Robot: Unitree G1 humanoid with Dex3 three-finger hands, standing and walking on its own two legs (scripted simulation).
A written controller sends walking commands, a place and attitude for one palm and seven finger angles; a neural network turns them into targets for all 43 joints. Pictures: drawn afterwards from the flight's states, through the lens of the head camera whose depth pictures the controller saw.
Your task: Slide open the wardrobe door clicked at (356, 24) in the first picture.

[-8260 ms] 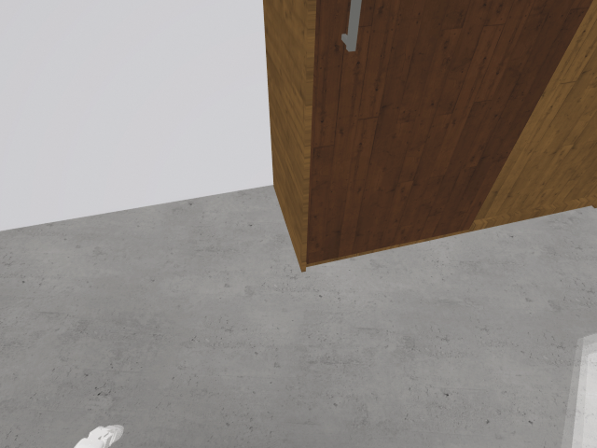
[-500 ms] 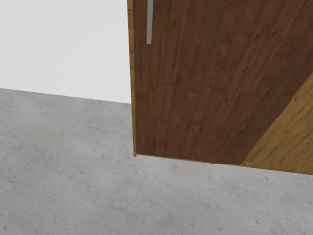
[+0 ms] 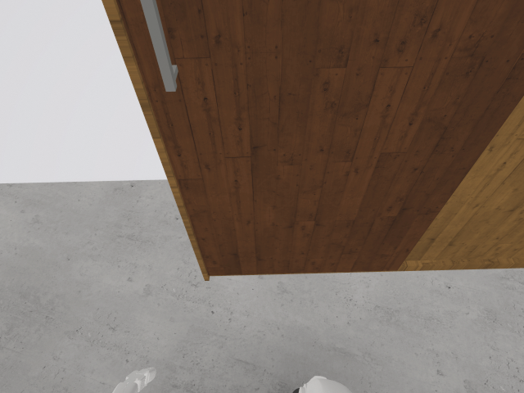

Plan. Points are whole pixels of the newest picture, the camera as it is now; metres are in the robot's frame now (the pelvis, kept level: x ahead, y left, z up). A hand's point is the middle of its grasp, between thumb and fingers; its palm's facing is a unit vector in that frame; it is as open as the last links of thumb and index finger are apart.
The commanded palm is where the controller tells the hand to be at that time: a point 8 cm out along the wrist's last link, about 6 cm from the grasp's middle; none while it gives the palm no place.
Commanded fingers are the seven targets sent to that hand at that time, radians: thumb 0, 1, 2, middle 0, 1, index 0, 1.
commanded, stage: take the last steps up to it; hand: left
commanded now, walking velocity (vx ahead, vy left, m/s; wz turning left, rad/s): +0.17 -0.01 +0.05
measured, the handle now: (158, 24) +0.58 +0.17 +0.26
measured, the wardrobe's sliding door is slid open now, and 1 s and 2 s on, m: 0.00 0.00 0.00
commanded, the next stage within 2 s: come to a stop and stand still in 0.06 s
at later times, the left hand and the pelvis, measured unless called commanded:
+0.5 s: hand out of the picture +0.08 +0.19 -0.16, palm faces +0.06 -0.99 -0.16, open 7.4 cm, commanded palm none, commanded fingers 0.00 0.90 0.90 -0.20 -0.30 -0.20 -0.30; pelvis +0.08 +0.02 +0.02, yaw -1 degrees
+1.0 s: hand out of the picture +0.04 +0.17 -0.15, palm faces +0.08 -0.98 -0.18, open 7.3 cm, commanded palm none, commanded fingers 0.00 0.90 0.90 -0.20 -0.30 -0.20 -0.30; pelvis +0.04 +0.00 +0.02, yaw +0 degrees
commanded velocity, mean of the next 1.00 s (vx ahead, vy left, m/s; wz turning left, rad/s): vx -0.02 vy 0.02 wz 0.00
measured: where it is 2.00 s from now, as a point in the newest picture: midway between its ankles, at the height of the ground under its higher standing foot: outside the picture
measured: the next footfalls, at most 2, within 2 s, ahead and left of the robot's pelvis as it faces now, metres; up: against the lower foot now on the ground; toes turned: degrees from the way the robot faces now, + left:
left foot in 0.30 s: +0.18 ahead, +0.13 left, +0.00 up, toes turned +6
right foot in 0.66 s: +0.09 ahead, -0.12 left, +0.00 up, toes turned -6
